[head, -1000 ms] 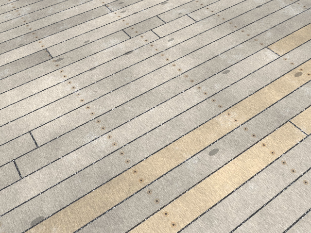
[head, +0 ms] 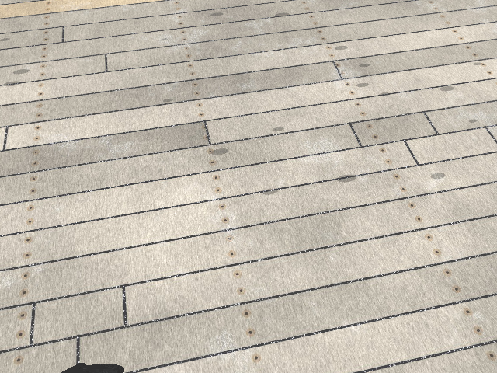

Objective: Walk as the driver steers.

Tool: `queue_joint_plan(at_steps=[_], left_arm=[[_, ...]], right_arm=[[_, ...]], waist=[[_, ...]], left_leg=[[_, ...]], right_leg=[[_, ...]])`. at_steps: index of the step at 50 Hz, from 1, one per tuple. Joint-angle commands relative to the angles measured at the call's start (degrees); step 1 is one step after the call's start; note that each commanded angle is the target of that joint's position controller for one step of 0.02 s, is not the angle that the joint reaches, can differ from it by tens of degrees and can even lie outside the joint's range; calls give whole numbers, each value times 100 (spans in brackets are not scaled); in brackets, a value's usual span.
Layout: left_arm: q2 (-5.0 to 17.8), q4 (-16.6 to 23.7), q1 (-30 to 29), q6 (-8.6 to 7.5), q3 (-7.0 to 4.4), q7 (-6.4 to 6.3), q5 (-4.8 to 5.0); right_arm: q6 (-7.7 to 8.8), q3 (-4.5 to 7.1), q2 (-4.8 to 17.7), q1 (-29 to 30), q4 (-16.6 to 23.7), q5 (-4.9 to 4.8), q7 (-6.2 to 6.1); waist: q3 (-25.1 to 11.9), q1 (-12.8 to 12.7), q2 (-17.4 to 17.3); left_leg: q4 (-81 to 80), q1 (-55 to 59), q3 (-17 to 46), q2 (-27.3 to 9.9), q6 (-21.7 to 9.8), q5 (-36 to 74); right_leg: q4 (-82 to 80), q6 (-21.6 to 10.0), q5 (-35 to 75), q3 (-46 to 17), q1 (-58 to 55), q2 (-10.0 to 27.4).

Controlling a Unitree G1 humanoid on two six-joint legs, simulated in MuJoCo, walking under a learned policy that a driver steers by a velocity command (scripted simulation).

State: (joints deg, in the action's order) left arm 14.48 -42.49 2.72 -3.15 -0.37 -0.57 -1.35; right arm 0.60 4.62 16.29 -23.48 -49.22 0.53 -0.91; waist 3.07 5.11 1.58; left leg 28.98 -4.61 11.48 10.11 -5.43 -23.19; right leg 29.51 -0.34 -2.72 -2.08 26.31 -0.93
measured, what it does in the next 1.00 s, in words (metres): steps on the spot: left foot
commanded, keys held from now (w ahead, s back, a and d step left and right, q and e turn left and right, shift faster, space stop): no key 1.00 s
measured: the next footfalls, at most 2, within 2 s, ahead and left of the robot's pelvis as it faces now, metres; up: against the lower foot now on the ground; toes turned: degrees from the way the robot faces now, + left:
left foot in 0.40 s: +0.06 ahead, +0.10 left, +0.00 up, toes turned +1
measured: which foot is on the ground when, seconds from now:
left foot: down 0.00-0.02, up 0.04-0.38, down 0.40-1.00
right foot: down 0.00-1.00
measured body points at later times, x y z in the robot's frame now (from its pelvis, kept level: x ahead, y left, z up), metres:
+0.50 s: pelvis +0.04 +0.00 +0.01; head +0.04 +0.01 +0.46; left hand +0.09 +0.25 -0.13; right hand +0.13 -0.25 -0.12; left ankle +0.02 +0.10 -0.73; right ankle +0.12 -0.10 -0.73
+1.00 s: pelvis +0.07 +0.01 +0.02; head +0.07 +0.01 +0.47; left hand +0.06 +0.24 -0.14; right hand +0.09 -0.23 -0.14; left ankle +0.02 +0.10 -0.73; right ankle +0.12 -0.10 -0.73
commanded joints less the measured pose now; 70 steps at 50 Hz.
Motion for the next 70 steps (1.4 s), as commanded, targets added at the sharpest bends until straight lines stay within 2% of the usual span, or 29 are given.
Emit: queue_joint_plan(at_steps=[1, 2, 3, 4, 5, 6, 7, 10, 13, 15, 17, 18, 19, 20, 21, 22, 23, 24, 26, 28, 30, 35, 51, 70], left_arm=[[1259, 46, 1672, -183, -305, -180, -68], [1465, 81, 1497, -32, -400, -147, 76], [941, 212, 1173, 53, -312, -88, 156], [514, 259, 894, 71, -188, -80, 159], [376, 256, 655, 114, -127, -85, 92], [411, 205, 621, 114, -116, -105, 55], [513, 130, 646, 120, -148, -101, 16], [559, -8, 716, 88, -150, -71, 6], [628, -114, 750, 146, -163, -53, -7], [737, -191, 834, 236, -204, -26, -17], [809, -249, 842, 339, -234, -15, 14], [803, -286, 874, 382, -233, -23, 48], [753, -357, 1036, 398, -227, -30, 47], [576, -320, 1108, 382, -187, -8, 68], [317, -290, 1125, 366, -135, 3, 164], [324, -464, 1081, 381, -122, 1, 97], [329, -530, 1049, 373, -132, 18, 95], [346, -632, 1111, 349, -133, 32, 80], [471, -810, 1272, 297, -153, 49, 32], [461, -1011, 1348, 275, -143, 39, 66], [380, -1155, 1325, 276, -121, 17, 74], [301, -1467, 1360, 273, -95, -29, 71], [98, -2110, 1485, 325, -52, -131, 82], [-122, -2423, 1547, 352, -27, -182, 88]], right_arm=[[166, 34, 324, 91, 654, -133, -18], [67, 94, 418, -807, 621, -190, -78], [-64, 115, 703, -852, 267, 46, -117], [-122, 120, 700, -310, 267, 126, -60], [-177, 102, 589, -57, 328, 107, -15], [-247, 74, 512, 129, 382, 102, 33], [-310, 46, 446, 56, 336, 100, 68], [-382, -16, 354, 105, 291, 49, 77], [-450, -121, 256, 454, 270, 64, 59], [-462, -159, 290, 643, 252, 39, 52], [-417, -195, 262, 561, 137, 36, 36], [-368, -215, 232, 449, 49, 50, 22], [-300, -229, 308, 535, 55, 82, 1], [-216, -228, 530, 612, 124, 179, -41], [-171, -211, 730, 999, 148, 95, -49], [-103, -311, 394, 1338, 146, 76, -19], [-52, -370, 226, 1412, 88, 60, -19], [-26, -362, 281, 1326, -25, 53, -35], [15, -357, 327, 1135, -180, 2, -67], [9, -359, 273, 931, -329, -13, -69], [10, -364, 226, 817, -457, -10, -80], [30, -368, 180, 718, -718, -19, -97], [38, -478, -96, 368, -1349, -16, -174], [48, -516, -344, 63, -1622, -3, -218]], waist=[[-1631, -799, 621], [-2359, -375, 1679], [-1910, -283, 510], [-1211, -366, 45], [-898, -292, 33], [-670, -294, 358], [-634, -279, 566], [-805, -229, 543], [-737, -354, 736], [-647, -464, 847], [-527, -389, 724], [-440, -319, 613], [-290, -339, 379], [-291, -430, -190], [-99, -695, -1015], [28, -707, -915], [52, -776, -786], [56, -775, -812], [9, -755, -814], [95, -678, -469], [120, -626, -265], [18, -587, -116], [14, -596, -185], [125, -571, -197]], left_leg=[[2850, -1186, -32, -475, 260, 1158], [3948, -1929, -526, 183, 340, -1702], [4396, -2111, -318, -248, 353, -1328], [4311, -2126, -350, -353, 423, -950], [4018, -2066, -380, -477, 497, -719], [3717, -1994, -396, -583, 563, -498], [3674, -1739, -533, -501, 617, -337], [2935, -1420, -628, -484, 651, -267], [1836, -1097, -859, -656, 590, -263], [1218, -883, -1023, -685, 532, -168], [376, -482, -1179, -681, 426, 249], [-263, -111, -1194, -689, 319, 638], [-805, 97, -889, -846, 193, 909], [-1333, 149, 71, -1610, 17, 566], [-1710, -948, 844, -2259, -287, 65], [-1816, -1793, 736, -2254, -264, -307], [-1814, -1935, 451, -1934, -43, -471], [-1777, -1850, 243, -1717, 110, -428], [-1678, -1570, 52, -1542, 195, -26], [-1575, -1278, -32, -1493, 155, 252], [-1466, -1095, -98, -1472, 118, 542], [-1353, -882, -209, -1440, 98, 921], [-1207, -661, -380, -1427, 143, 1644], [-1187, -573, -422, -1444, 155, 1797]], right_leg=[[-351, -652, 3714, -1617, -3202, 1987], [-405, -1683, 5000, -3196, -3619, 2937], [-518, -1697, 3808, -2990, -2971, 2675], [-718, -1496, 2901, -2191, -2283, 2174], [-967, -1250, 2167, -1684, -1847, 1803], [-1150, -1151, 1903, -1311, -1556, 1551], [-1203, -1110, 1945, -1016, -1306, 1355], [-1249, -1131, 1736, -740, -1230, 1275], [-1461, -1107, 214, -760, -1085, 1222], [-1575, -1094, -845, -893, -1010, 1198], [-1535, -994, -1412, -960, -819, 1174], [-1487, -840, -1664, -943, -564, 1133], [-1455, -570, -1864, -935, -306, 1075], [-1011, -271, -1882, -709, -132, 850], [-723, -56, -1543, 18, -596, 168], [-512, -49, -1148, -20, -1601, 238], [-692, -52, -773, -81, -1903, 259], [-801, -43, -546, -110, -2035, 310], [-904, -82, -411, -237, -2016, 466], [-987, -105, -534, -295, -1754, 505], [-1059, -92, -514, -329, -1650, 513], [-1093, -107, -384, -358, -1725, 545], [-944, -200, 49, -335, -1899, 591], [-890, -185, 77, -302, -1864, 574]])
Velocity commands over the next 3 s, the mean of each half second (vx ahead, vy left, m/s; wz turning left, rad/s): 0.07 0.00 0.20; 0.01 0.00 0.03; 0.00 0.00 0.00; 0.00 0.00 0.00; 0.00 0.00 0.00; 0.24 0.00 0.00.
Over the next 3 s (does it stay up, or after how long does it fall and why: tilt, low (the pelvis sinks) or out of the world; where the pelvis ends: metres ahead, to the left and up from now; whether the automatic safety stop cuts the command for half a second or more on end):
stays up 0.22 -0.03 0.00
